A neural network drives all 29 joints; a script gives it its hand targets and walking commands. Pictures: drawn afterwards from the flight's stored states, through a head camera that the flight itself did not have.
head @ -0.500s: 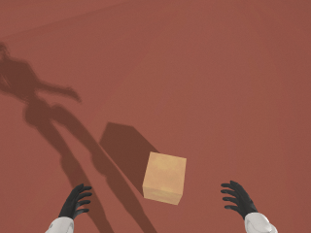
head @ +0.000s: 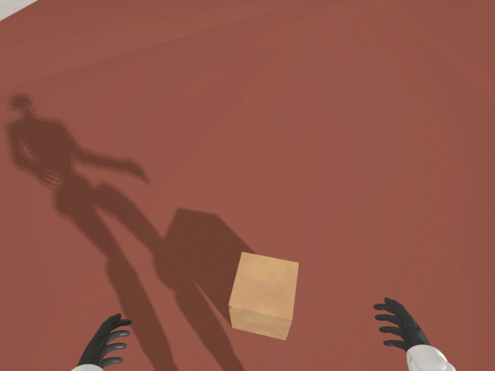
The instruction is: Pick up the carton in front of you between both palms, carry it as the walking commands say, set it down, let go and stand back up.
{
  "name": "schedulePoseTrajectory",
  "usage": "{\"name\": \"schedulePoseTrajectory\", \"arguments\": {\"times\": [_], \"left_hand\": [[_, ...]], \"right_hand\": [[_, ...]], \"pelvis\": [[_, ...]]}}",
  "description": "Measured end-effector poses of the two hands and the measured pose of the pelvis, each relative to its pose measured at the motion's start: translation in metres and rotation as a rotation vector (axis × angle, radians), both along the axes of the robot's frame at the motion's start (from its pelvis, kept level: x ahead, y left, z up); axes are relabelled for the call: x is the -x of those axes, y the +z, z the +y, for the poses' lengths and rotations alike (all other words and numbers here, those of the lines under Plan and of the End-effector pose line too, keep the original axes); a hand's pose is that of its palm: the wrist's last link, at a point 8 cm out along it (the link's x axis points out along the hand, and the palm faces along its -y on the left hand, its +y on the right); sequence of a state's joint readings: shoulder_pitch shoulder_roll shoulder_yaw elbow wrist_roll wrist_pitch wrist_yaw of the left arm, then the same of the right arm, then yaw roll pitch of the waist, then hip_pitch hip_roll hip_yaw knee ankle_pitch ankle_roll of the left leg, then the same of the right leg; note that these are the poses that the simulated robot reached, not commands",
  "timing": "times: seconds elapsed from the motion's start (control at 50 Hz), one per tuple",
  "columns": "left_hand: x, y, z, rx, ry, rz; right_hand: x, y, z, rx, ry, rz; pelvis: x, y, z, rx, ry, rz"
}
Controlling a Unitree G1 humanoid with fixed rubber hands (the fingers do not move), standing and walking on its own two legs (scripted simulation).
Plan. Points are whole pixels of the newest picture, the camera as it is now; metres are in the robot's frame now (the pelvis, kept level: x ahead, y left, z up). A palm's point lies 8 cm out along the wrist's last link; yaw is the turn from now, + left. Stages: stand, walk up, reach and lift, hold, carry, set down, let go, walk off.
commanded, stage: stand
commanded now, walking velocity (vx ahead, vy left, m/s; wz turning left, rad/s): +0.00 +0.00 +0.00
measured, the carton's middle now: (264, 296) +0.45 -0.05 -0.64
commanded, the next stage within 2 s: none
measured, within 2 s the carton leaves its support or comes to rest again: neither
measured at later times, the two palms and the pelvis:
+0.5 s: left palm (81, 368) +0.14 +0.28 -0.08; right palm (426, 344) +0.16 -0.29 -0.09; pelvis +0.03 -0.01 +0.00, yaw +1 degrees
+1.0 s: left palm out of the picture +0.11 +0.30 -0.08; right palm out of the picture +0.12 -0.30 -0.09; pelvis +0.01 +0.00 +0.01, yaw +1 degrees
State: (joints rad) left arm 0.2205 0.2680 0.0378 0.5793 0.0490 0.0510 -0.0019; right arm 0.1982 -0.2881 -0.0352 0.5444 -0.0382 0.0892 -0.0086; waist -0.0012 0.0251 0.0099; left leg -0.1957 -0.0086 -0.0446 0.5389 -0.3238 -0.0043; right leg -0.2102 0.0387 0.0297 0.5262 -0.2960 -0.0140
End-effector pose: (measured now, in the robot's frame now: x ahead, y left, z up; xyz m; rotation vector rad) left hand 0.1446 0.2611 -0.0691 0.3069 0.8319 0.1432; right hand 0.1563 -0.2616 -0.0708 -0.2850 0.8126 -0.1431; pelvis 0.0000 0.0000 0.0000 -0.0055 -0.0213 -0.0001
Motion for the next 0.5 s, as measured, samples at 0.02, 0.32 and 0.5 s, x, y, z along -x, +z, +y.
{"name": "schedulePoseTrajectory", "arguments": {"times": [0.02, 0.32, 0.5], "left_hand": [[0.003, 0.000, 0.006, -0.018, 0.008, 0.013], [0.004, -0.005, 0.026, -0.079, 0.061, 0.100], [0.001, -0.010, 0.022, -0.066, 0.071, 0.113]], "right_hand": [[0.002, -0.003, -0.004, 0.007, 0.002, 0.013], [-0.005, -0.022, -0.026, 0.045, 0.014, 0.108], [-0.007, -0.021, -0.030, 0.057, 0.005, 0.123]], "pelvis": [[-0.001, 0.000, -0.001, 0.000, 0.001, 0.006], [-0.021, 0.001, -0.007, -0.006, 0.013, 0.025], [-0.025, 0.002, -0.008, -0.006, 0.016, 0.016]]}}
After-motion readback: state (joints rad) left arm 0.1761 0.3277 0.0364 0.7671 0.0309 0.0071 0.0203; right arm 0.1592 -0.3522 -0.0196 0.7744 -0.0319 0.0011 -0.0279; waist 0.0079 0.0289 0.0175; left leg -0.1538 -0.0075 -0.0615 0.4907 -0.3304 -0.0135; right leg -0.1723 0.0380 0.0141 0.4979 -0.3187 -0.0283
